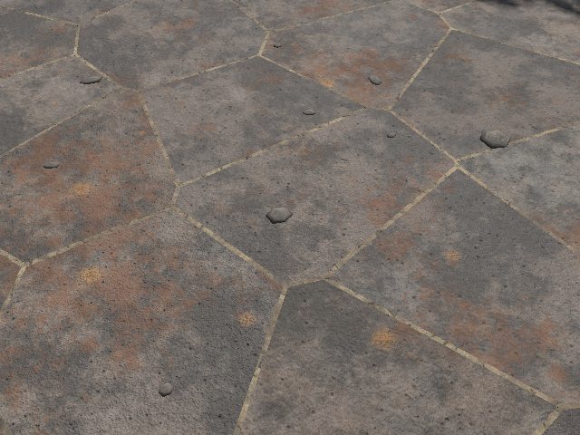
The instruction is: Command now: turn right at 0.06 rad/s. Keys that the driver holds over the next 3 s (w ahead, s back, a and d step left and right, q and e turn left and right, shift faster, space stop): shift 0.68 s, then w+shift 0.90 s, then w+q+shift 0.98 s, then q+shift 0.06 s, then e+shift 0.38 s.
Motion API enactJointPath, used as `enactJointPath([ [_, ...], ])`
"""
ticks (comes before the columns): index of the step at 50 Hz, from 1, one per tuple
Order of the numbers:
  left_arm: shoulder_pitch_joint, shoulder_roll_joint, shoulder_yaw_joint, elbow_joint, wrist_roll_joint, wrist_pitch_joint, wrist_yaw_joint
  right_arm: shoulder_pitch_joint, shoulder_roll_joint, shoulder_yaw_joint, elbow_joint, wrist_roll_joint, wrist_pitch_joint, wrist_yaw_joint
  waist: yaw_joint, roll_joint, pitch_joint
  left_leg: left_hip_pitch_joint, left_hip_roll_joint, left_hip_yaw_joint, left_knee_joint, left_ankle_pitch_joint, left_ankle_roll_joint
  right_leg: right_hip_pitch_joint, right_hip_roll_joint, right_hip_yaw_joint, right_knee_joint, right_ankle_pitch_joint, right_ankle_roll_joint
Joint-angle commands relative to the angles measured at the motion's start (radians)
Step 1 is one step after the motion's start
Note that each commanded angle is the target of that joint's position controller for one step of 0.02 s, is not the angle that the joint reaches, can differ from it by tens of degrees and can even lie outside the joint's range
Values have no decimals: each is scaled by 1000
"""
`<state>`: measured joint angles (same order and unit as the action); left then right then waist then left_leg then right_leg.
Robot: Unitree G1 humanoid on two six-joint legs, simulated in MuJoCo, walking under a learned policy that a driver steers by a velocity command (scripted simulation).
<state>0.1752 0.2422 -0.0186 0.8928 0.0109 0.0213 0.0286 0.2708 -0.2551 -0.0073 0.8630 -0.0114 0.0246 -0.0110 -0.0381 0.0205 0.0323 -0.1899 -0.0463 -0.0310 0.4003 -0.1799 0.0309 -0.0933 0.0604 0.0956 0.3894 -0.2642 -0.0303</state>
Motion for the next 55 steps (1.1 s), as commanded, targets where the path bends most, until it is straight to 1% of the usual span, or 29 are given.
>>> enactJointPath([
  [1, 18, 132, 26, 3, -4, -14, 8, 8, -110, -25, -7, 1, -14, -3, 18, -74, 4, 35, 96, -99, -53, 106, 8, -59, -132, 110, -80, 173, -37],
  [4, 17, 126, 22, 35, -3, -15, 8, 0, -102, -23, 32, -1, -11, -6, 18, -48, 18, 44, 97, -102, -64, 87, 5, -82, -130, 112, -89, 137, -40],
  [8, 21, 123, 20, 76, -4, -20, 10, -9, -96, -21, 78, 0, -10, -8, 18, -30, 15, 61, 102, -105, -68, 86, 7, -94, -125, 108, -96, 126, -39],
  [16, 53, 104, 13, 146, -4, -23, 14, -20, -86, -14, 152, 1, -10, -14, 20, -21, 5, 74, 110, -107, -66, 90, 14, -94, -117, 97, -95, 139, -38],
  [24, 96, 79, 7, 198, -3, -22, 18, -16, -67, -6, 203, 1, -10, -20, 23, -22, 11, 66, 112, -105, -60, 96, 19, -92, -113, 87, -87, 153, -35],
  [34, 136, 47, 6, 235, -2, -23, 23, -2, -40, 0, 243, 2, -13, -26, 27, -21, 20, 55, 113, -103, -53, 107, 21, -86, -112, 78, -77, 167, -33],
  [35, 160, 51, 9, 240, 1, -21, 22, 9, -42, -2, 246, 0, -11, -25, 33, -24, -21, 61, 88, -89, -43, -77, 28, -77, -93, 74, -86, -30, -45],
  [36, 169, 85, 24, 232, 4, -15, 18, 4, -70, -16, 236, -3, -5, -21, 40, -42, -7, 11, 49, -72, 8, -353, 49, -103, -76, 92, -73, -326, -77],
  [37, 187, 112, 37, 224, 11, -10, 11, -27, -88, -24, 213, -13, -1, -11, 56, -59, 57, -108, 43, -94, 46, -532, 66, -138, -102, 164, -96, -556, -116],
  [38, 213, 126, 48, 220, 10, -12, 7, -77, -55, -19, 179, -19, -6, 1, 81, -108, 123, -222, 25, -66, 115, -533, 60, -122, -164, 274, -146, -672, -163],
  [39, 257, 121, 54, 226, 1, -20, 8, -177, -14, -9, 128, -14, -18, 9, 115, -169, 172, -354, 12, 12, 228, -353, 38, -58, -249, 387, -242, -675, -204],
  [40, 254, 133, 68, 227, 6, -29, 8, -219, -9, -10, 98, -19, -33, 13, 121, -206, 192, -418, 43, 60, 332, -204, 25, -23, -338, 463, -295, -585, -235],
  [41, 252, 134, 77, 216, 15, -43, 4, -237, -52, -24, 83, -23, -46, 17, 122, -158, 162, -481, 77, 33, 411, -201, 18, 24, -363, 479, -311, -493, -248],
  [42, 222, 138, 83, 200, 15, -57, 1, -223, -68, -34, 74, -23, -59, 26, 96, -124, 131, -498, 96, 20, 435, -187, 14, 60, -356, 440, -297, -415, -240],
  [43, 186, 137, 88, 184, 10, -71, -1, -203, -74, -40, 68, -18, -69, 35, 71, -119, 98, -464, 110, 18, 413, -170, 13, 60, -333, 376, -290, -360, -222],
  [45, 120, 139, 96, 155, -3, -89, -4, -156, -55, -43, 61, -5, -78, 47, 24, -155, 74, -261, 92, 54, 290, -160, 23, -64, -263, 242, -290, -310, -180],
  [46, 97, 145, 100, 147, -3, -93, -6, -109, -43, -45, 66, 0, -77, 48, -4, -176, 87, -119, 76, 89, 215, -177, 31, -173, -246, 198, -274, -320, -173],
  [47, 74, 142, 104, 141, -5, -93, -9, -16, -35, -49, 92, 3, -75, 44, -52, -146, 99, 53, 46, 144, 135, -124, 31, -292, -221, 155, -218, -332, -168],
  [48, 67, 136, 104, 134, 1, -96, -11, 101, -49, -63, 132, 2, -75, 35, -99, -69, 82, 229, -3, 186, 102, -128, 25, -397, -186, 121, -111, -283, -166],
  [49, 53, 114, 97, 119, 15, -107, -16, 275, -92, -83, 181, -6, -87, 21, -175, 64, 17, 447, 43, 92, 69, -208, 38, -524, -122, 46, 168, -148, -151],
  [50, 20, -4, 66, 47, 5, -125, -28, 425, -208, -105, 206, -33, -101, 9, -199, 400, -76, 540, 361, -474, -201, -681, 123, -706, 13, -106, 613, -210, -97],
  [51, -15, 30, 74, 20, 20, -129, -40, 322, -137, -81, 194, -33, -95, 11, -111, 253, -8, 404, 429, -753, -307, -803, 167, -809, 5, -1, 796, -171, -115],
  [52, -50, 48, 76, 1, 23, -127, -53, 174, -130, -77, 142, -29, -98, 13, -42, 108, 67, 308, 434, -656, -275, -739, 173, -856, -86, 3, 866, -48, -121],
  [53, -41, 65, 79, 11, 27, -128, -67, 118, -114, -74, 119, -23, -109, 20, -16, 8, 51, 247, 384, -526, -261, -606, 166, -799, -134, -4, 848, 39, -108],
  [54, -11, 60, 81, 20, 35, -125, -76, 106, -110, -70, 113, -17, -116, 21, 14, 3, 25, 208, 344, -436, -282, -532, 155, -740, -157, -16, 810, 64, -91],
  [55, 0, 57, 80, 23, 46, -114, -83, 106, -85, -61, 118, -15, -124, 19, 32, 20, 32, 170, 306, -367, -308, -473, 141, -706, -170, -31, 787, 77, -69],
])
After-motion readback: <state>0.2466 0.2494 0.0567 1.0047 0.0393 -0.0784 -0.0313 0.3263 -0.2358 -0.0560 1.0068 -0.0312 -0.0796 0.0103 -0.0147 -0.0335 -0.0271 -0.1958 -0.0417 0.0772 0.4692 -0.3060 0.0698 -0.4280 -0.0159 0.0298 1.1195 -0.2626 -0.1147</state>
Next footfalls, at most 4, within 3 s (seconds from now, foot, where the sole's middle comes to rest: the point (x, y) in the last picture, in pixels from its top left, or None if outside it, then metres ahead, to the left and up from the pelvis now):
0.98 left None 0.14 0.14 -0.78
1.44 right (313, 408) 0.59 -0.03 -0.78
1.90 left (254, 260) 1.03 0.12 -0.78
2.32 right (258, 153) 1.50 0.10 -0.78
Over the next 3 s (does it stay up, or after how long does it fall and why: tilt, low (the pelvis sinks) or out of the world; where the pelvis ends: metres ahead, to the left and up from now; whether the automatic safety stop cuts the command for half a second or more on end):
stays up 1.62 0.41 0.00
